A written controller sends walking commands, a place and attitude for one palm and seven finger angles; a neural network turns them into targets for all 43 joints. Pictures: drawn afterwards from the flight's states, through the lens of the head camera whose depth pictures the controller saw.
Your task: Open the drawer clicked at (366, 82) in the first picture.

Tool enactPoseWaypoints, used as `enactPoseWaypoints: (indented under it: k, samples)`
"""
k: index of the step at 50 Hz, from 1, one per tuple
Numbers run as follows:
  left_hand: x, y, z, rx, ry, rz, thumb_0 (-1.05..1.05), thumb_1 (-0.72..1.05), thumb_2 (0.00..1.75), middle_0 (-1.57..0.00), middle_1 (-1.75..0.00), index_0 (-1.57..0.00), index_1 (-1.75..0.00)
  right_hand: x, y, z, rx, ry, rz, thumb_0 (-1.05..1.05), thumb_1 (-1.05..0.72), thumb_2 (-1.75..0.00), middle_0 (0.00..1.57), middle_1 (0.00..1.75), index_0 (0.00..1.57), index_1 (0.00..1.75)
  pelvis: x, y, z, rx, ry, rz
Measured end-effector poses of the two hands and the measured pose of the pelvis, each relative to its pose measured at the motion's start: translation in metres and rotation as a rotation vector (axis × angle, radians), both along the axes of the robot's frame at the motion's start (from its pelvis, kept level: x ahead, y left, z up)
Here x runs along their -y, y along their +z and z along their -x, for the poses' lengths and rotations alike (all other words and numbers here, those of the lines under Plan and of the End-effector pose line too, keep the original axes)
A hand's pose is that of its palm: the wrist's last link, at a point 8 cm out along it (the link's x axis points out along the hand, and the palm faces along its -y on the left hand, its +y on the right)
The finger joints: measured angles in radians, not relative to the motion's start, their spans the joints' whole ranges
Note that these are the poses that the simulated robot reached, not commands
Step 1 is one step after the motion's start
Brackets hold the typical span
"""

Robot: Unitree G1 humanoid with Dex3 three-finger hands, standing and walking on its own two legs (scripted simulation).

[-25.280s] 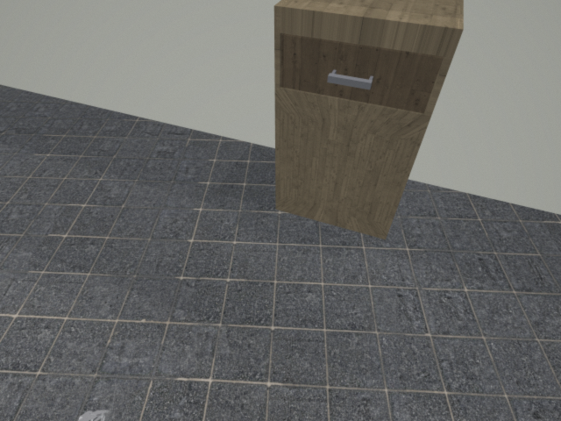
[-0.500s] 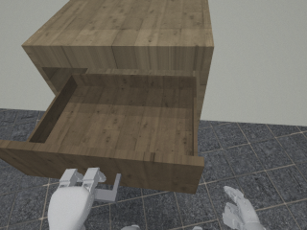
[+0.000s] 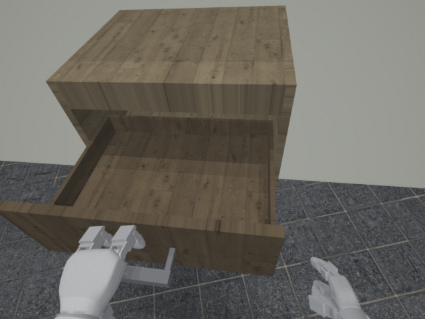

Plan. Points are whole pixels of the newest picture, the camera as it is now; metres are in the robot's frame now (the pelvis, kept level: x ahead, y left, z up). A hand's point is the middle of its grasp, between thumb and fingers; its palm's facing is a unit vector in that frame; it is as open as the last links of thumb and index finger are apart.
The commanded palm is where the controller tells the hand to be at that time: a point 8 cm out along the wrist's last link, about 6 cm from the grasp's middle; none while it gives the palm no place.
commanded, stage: lift the hand off the handle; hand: left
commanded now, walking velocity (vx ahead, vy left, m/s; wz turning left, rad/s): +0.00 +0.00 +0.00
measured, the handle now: (136, 262) +0.21 +0.18 +0.01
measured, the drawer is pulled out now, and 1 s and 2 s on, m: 0.28 0.28 0.28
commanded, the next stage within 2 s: draw the hand back to the body in 0.82 s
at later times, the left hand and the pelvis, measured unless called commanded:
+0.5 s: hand (97, 254) +0.18 +0.19 +0.12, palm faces +0.16 -0.17 -0.97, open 13.5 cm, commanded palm +0.13 +0.18 +0.18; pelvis +0.01 +0.01 +0.02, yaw +0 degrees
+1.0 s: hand (86, 245) +0.18 +0.19 +0.16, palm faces +0.11 -0.17 -0.98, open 13.8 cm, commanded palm +0.14 +0.20 +0.21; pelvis +0.00 +0.00 +0.03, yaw +0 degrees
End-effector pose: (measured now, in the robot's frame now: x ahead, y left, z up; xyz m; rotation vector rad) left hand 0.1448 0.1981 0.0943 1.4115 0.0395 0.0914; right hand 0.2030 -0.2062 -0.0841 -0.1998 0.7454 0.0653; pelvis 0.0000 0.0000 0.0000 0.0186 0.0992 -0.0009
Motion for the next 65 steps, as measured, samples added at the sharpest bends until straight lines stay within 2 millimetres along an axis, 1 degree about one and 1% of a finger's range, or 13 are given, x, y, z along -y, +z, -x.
enactPoseWaypoints:
  k: [6, 17, 22, 27, 30, 39, 43, 50, 59, 65]
  samples:
    - [-0.001, 0.019, 0.001, 0.031, 0.002, 0.008, 0.0, -0.49, 0.3, -0.34, -1.21, -0.41, -1.23, -0.005, 0.006, -0.005, 0.013, 0.01, -0.02, 0.01, -0.9, -0.9, 0.2, 0.3, 0.2, 0.3, -0.003, 0.004, -0.003, 0.013, -0.004, 0.003]
    - [-0.001, 0.045, 0.0, 0.038, -0.002, 0.01, 0.0, -0.49, 0.3, -0.36, -1.22, -0.42, -1.25, -0.019, 0.015, -0.013, 0.029, 0.038, -0.05, 0.02, -0.9, -0.9, 0.2, 0.3, 0.2, 0.3, -0.006, 0.013, -0.007, 0.049, -0.004, 0.008]
    - [-0.001, 0.063, -0.001, 0.07, -0.002, 0.013, 0.0, -0.49, 0.3, -0.38, -1.22, -0.4, -1.24, -0.023, 0.021, -0.017, 0.038, 0.048, -0.058, 0.02, -0.9, -0.9, 0.2, 0.3, 0.2, 0.3, -0.006, 0.017, -0.007, 0.07, 0.0, 0.011]
    - [0.001, 0.088, -0.007, 0.147, -0.005, 0.012, 0.0, -0.49, 0.3, -0.36, -1.22, -0.36, -1.22, -0.025, 0.028, -0.021, 0.043, 0.055, -0.069, 0.02, -0.9, -0.9, 0.2, 0.3, 0.2, 0.3, -0.007, 0.022, -0.007, 0.091, 0.003, 0.013]
    - [0.004, 0.099, -0.009, 0.16, -0.005, 0.025, 0.0, -0.49, 0.3, -0.34, -1.21, -0.34, -1.21, -0.027, 0.033, -0.023, 0.051, 0.056, -0.084, 0.02, -0.9, -0.9, 0.2, 0.3, 0.2, 0.3, -0.006, 0.025, -0.007, 0.104, 0.003, 0.012]
    - [0.003, 0.118, -0.012, 0.139, -0.014, 0.004, 0.0, -0.49, 0.3, -0.32, -1.2, -0.32, -1.2, -0.027, 0.045, -0.03, 0.064, 0.066, -0.089, 0.02, -0.9, -0.9, 0.2, 0.3, 0.2, 0.3, -0.003, 0.031, -0.004, 0.142, 0.003, 0.013]
    - [0.0, 0.118, -0.013, 0.107, -0.002, 0.008, 0.0, -0.49, 0.3, -0.32, -1.2, -0.31, -1.2, -0.025, 0.047, -0.03, 0.063, 0.065, -0.089, 0.02, -0.9, -0.9, 0.2, 0.3, 0.2, 0.3, -0.001, 0.033, -0.003, 0.148, 0.003, 0.014]
    - [-0.002, 0.113, -0.006, 0.071, -0.019, 0.011, 0.0, -0.49, 0.3, -0.32, -1.2, -0.31, -1.2, -0.017, 0.047, -0.026, 0.053, 0.062, -0.056, 0.01, -0.9, -0.9, 0.2, 0.3, 0.2, 0.3, 0.0, 0.035, -0.002, 0.148, 0.005, 0.016]
    - [-0.025, 0.115, -0.003, 0.075, 0.029, -0.017, 0.0, -0.49, 0.3, -0.32, -1.2, -0.32, -1.2, -0.011, 0.041, -0.017, 0.02, 0.033, -0.02, 0.02, -0.9, -0.9, 0.2, 0.3, 0.2, 0.3, -0.003, 0.036, -0.001, 0.148, 0.011, 0.019]
    - [-0.03, 0.114, -0.005, 0.068, 0.017, -0.011, 0.0, -0.49, 0.3, -0.32, -1.2, -0.31, -1.2, -0.014, 0.041, -0.014, 0.017, 0.024, -0.011, 0.02, -0.9, -0.9, 0.2, 0.3, 0.2, 0.3, -0.009, 0.036, -0.002, 0.143, 0.012, 0.019]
